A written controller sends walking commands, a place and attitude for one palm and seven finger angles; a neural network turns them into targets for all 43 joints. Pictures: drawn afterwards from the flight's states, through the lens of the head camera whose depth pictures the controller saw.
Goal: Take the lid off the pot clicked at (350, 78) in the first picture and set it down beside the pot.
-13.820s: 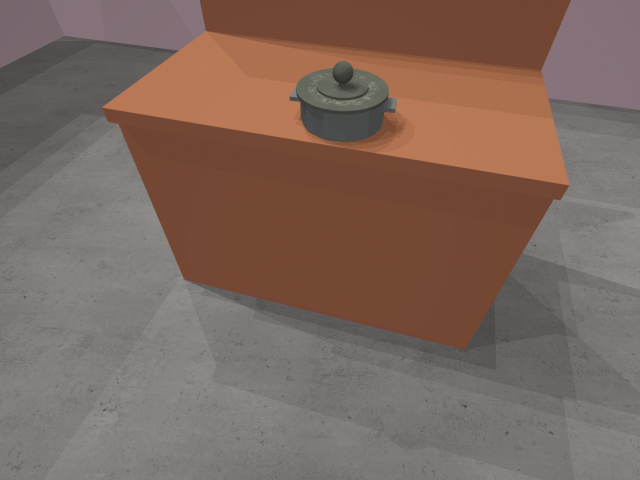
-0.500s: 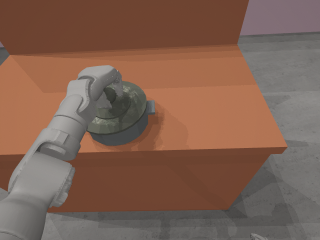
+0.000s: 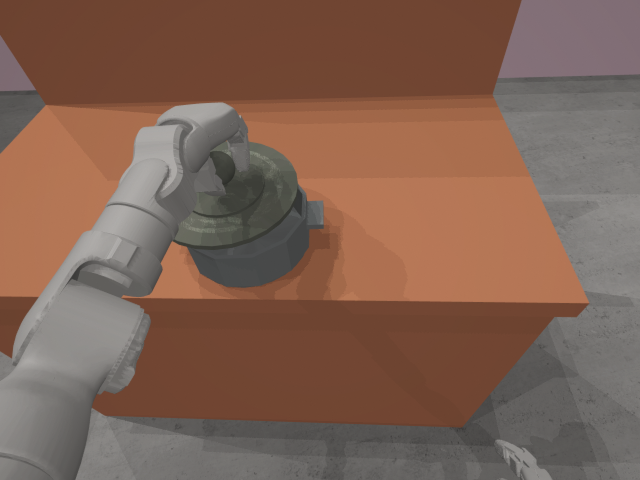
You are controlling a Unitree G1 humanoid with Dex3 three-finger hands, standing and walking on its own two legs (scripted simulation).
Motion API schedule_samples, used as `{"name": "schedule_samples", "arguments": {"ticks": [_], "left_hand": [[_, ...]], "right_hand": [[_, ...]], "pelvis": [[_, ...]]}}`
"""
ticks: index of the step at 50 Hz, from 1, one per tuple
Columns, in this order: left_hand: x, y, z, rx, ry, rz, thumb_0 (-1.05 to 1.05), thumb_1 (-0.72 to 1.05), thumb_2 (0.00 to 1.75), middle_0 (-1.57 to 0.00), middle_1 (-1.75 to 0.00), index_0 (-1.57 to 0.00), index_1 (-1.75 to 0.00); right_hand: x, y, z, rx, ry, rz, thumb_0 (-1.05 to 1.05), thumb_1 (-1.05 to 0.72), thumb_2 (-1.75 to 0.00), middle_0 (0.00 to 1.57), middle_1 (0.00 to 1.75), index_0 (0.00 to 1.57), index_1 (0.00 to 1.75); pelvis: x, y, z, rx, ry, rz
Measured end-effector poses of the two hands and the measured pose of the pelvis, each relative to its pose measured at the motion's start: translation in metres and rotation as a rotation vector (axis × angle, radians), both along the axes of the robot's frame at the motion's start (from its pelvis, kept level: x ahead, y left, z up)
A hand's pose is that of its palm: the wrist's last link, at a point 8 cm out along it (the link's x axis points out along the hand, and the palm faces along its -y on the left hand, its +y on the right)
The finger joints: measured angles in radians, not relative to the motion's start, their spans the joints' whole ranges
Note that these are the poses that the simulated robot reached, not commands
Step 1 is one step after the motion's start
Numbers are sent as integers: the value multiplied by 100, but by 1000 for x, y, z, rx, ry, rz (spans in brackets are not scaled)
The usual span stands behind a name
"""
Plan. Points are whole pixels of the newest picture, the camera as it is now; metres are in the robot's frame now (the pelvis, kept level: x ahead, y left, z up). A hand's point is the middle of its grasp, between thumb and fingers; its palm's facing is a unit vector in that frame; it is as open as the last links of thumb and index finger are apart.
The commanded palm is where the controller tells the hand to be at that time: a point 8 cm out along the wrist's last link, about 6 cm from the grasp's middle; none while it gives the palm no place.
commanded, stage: lift the lid straight up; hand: left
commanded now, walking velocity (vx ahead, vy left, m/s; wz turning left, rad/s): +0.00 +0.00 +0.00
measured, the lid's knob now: (217, 168) +0.48 +0.13 +0.14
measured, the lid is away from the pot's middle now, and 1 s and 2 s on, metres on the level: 0.02 0.02 0.09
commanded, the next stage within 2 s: move the lid sideways beside the pot in 1.28 s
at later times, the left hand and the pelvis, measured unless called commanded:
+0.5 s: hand (214, 132) +0.47 +0.12 +0.21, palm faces -0.25 -0.04 -0.97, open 7.1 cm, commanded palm +0.44 +0.13 +0.29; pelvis +0.00 +0.00 +0.00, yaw -1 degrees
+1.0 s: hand (186, 105) +0.45 +0.14 +0.26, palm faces -0.21 -0.03 -0.98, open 7.1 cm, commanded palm +0.44 +0.13 +0.33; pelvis -0.01 +0.00 +0.00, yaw +0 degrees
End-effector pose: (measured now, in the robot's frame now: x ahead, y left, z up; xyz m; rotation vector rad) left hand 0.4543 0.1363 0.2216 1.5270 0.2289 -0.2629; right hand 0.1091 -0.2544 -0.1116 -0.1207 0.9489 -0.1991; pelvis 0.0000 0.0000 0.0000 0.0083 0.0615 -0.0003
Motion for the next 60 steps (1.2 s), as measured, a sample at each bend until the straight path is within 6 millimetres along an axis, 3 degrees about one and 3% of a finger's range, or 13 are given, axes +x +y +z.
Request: {"name": "schedule_samples", "arguments": {"ticks": [20, 42, 60], "left_hand": [[7, -19, 40, -12, -60, -8, 1, 30, 55, -72, -94, -76, -95], [-11, -4, 77, 1, -80, 44, 1, 30, 55, -72, -94, -76, -95], [-3, -1, 100, 24, -103, 57, 1, 29, 55, -72, -93, -76, -95]], "right_hand": [[-23, 3, -9, 27, 40, -10, 1, -91, -90, 20, 30, 20, 30], [3, 0, 6, -5, -60, 36, 1, -91, -90, 20, 30, 20, 30], [-28, 5, -3, -2, 17, 8, 1, -91, -90, 20, 30, 20, 30]], "pelvis": [[0, 2, 1, 4, 0, -9], [-11, -2, 1, 3, -25, 5], [-12, 5, 1, 2, -11, 1]]}}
